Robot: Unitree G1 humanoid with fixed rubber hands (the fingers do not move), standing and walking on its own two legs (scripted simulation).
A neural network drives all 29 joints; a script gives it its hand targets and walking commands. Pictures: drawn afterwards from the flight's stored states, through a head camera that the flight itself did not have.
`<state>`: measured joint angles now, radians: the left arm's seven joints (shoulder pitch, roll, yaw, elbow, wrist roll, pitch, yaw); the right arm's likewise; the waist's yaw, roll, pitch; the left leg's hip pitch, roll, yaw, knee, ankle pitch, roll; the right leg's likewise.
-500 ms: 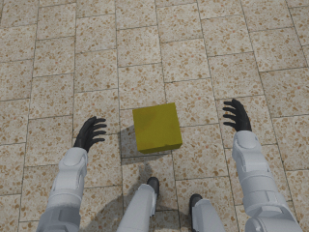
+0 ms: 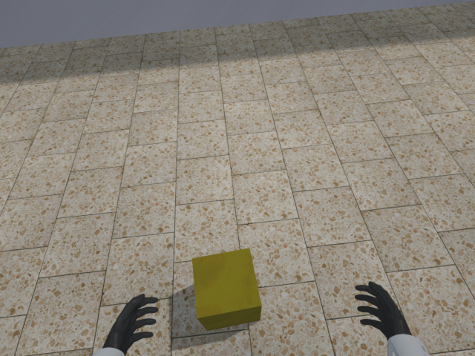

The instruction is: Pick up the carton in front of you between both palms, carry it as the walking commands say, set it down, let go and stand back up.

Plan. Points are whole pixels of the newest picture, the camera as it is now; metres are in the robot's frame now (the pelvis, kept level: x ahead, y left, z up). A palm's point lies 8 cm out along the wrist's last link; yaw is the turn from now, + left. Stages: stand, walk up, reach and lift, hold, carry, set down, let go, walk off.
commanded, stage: let go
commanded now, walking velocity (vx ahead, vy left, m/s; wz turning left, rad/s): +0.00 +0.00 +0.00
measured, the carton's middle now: (227, 290) +0.40 +0.11 -0.65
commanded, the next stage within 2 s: stand in 0.52 s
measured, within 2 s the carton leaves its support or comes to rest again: neither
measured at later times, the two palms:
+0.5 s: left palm (111, 342) +0.16 +0.25 -0.06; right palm out of the picture +0.16 -0.22 -0.07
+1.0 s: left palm (86, 349) +0.15 +0.31 -0.11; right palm out of the picture +0.13 -0.27 -0.08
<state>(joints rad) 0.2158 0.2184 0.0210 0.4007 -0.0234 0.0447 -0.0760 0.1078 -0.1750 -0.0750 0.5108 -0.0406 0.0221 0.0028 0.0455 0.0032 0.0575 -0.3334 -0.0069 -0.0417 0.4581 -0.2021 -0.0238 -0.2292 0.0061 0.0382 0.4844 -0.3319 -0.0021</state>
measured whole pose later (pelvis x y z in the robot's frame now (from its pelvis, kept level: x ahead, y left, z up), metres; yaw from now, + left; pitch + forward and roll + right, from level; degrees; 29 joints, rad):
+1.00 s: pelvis +0.01 +0.03 +0.00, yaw -2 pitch +0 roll +0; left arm 0.21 0.36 0.02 0.72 0.04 0.01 0.02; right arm 0.16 -0.32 -0.05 0.79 -0.04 0.01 -0.01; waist -0.01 -0.06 0.02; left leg -0.25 -0.01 0.01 0.55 -0.29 0.02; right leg -0.13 -0.01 0.08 0.49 -0.36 0.03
